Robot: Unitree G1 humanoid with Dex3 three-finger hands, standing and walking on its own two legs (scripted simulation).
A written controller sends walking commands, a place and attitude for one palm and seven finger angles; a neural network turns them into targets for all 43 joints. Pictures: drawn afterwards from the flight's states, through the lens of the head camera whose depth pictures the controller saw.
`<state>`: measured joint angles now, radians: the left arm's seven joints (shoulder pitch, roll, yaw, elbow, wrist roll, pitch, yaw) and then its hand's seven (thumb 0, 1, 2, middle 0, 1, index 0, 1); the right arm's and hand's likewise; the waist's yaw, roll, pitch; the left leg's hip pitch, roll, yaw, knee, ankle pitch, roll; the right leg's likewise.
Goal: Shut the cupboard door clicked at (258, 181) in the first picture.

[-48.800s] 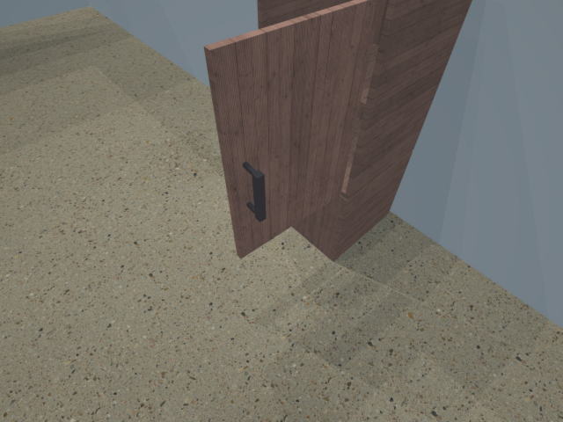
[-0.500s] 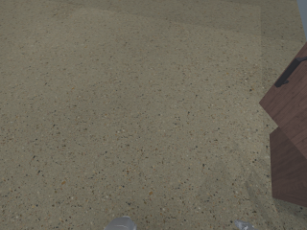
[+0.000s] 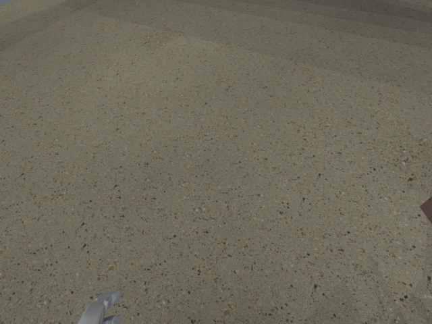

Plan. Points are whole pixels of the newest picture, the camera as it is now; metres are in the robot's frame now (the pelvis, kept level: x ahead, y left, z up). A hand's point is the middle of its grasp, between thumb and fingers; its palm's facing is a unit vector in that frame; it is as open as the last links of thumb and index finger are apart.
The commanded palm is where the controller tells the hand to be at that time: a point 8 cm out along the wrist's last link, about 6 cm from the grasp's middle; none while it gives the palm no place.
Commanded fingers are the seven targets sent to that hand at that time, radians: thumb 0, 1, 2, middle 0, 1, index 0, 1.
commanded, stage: walk to a spot facing it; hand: left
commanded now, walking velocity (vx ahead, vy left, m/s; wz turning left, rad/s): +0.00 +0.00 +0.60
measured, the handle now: out of the picture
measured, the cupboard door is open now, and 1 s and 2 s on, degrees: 38 38 38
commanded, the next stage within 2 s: turn to face it in 0.52 s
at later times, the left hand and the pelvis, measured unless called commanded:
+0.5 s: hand out of the picture +0.06 +0.21 -0.18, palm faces +0.36 -0.90 -0.25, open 7.3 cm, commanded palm none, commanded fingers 0.00 0.90 0.90 -0.20 -0.30 -0.20 -0.30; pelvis +0.13 +0.02 -0.01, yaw +19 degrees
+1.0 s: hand (140, 300) +0.19 +0.18 -0.15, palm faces +0.31 -0.93 -0.22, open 7.3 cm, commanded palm none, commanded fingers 0.00 0.90 0.90 -0.20 -0.30 -0.20 -0.30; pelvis +0.21 +0.00 +0.01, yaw +17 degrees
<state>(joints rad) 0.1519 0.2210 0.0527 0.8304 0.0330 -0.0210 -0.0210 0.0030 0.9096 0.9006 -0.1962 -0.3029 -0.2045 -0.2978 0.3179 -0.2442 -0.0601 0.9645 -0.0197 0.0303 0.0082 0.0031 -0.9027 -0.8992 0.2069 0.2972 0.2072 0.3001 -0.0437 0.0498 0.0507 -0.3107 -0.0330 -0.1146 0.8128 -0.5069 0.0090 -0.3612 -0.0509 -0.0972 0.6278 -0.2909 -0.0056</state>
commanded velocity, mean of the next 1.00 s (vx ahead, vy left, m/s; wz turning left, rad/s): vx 0.00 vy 0.00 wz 0.11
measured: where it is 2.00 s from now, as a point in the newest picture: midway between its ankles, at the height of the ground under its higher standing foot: (223, 317)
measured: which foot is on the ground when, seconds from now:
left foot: up 0.00-0.40, down 0.42-0.90, up 0.92-1.00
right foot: down 0.00-0.42, up 0.44-0.86, down 0.88-1.00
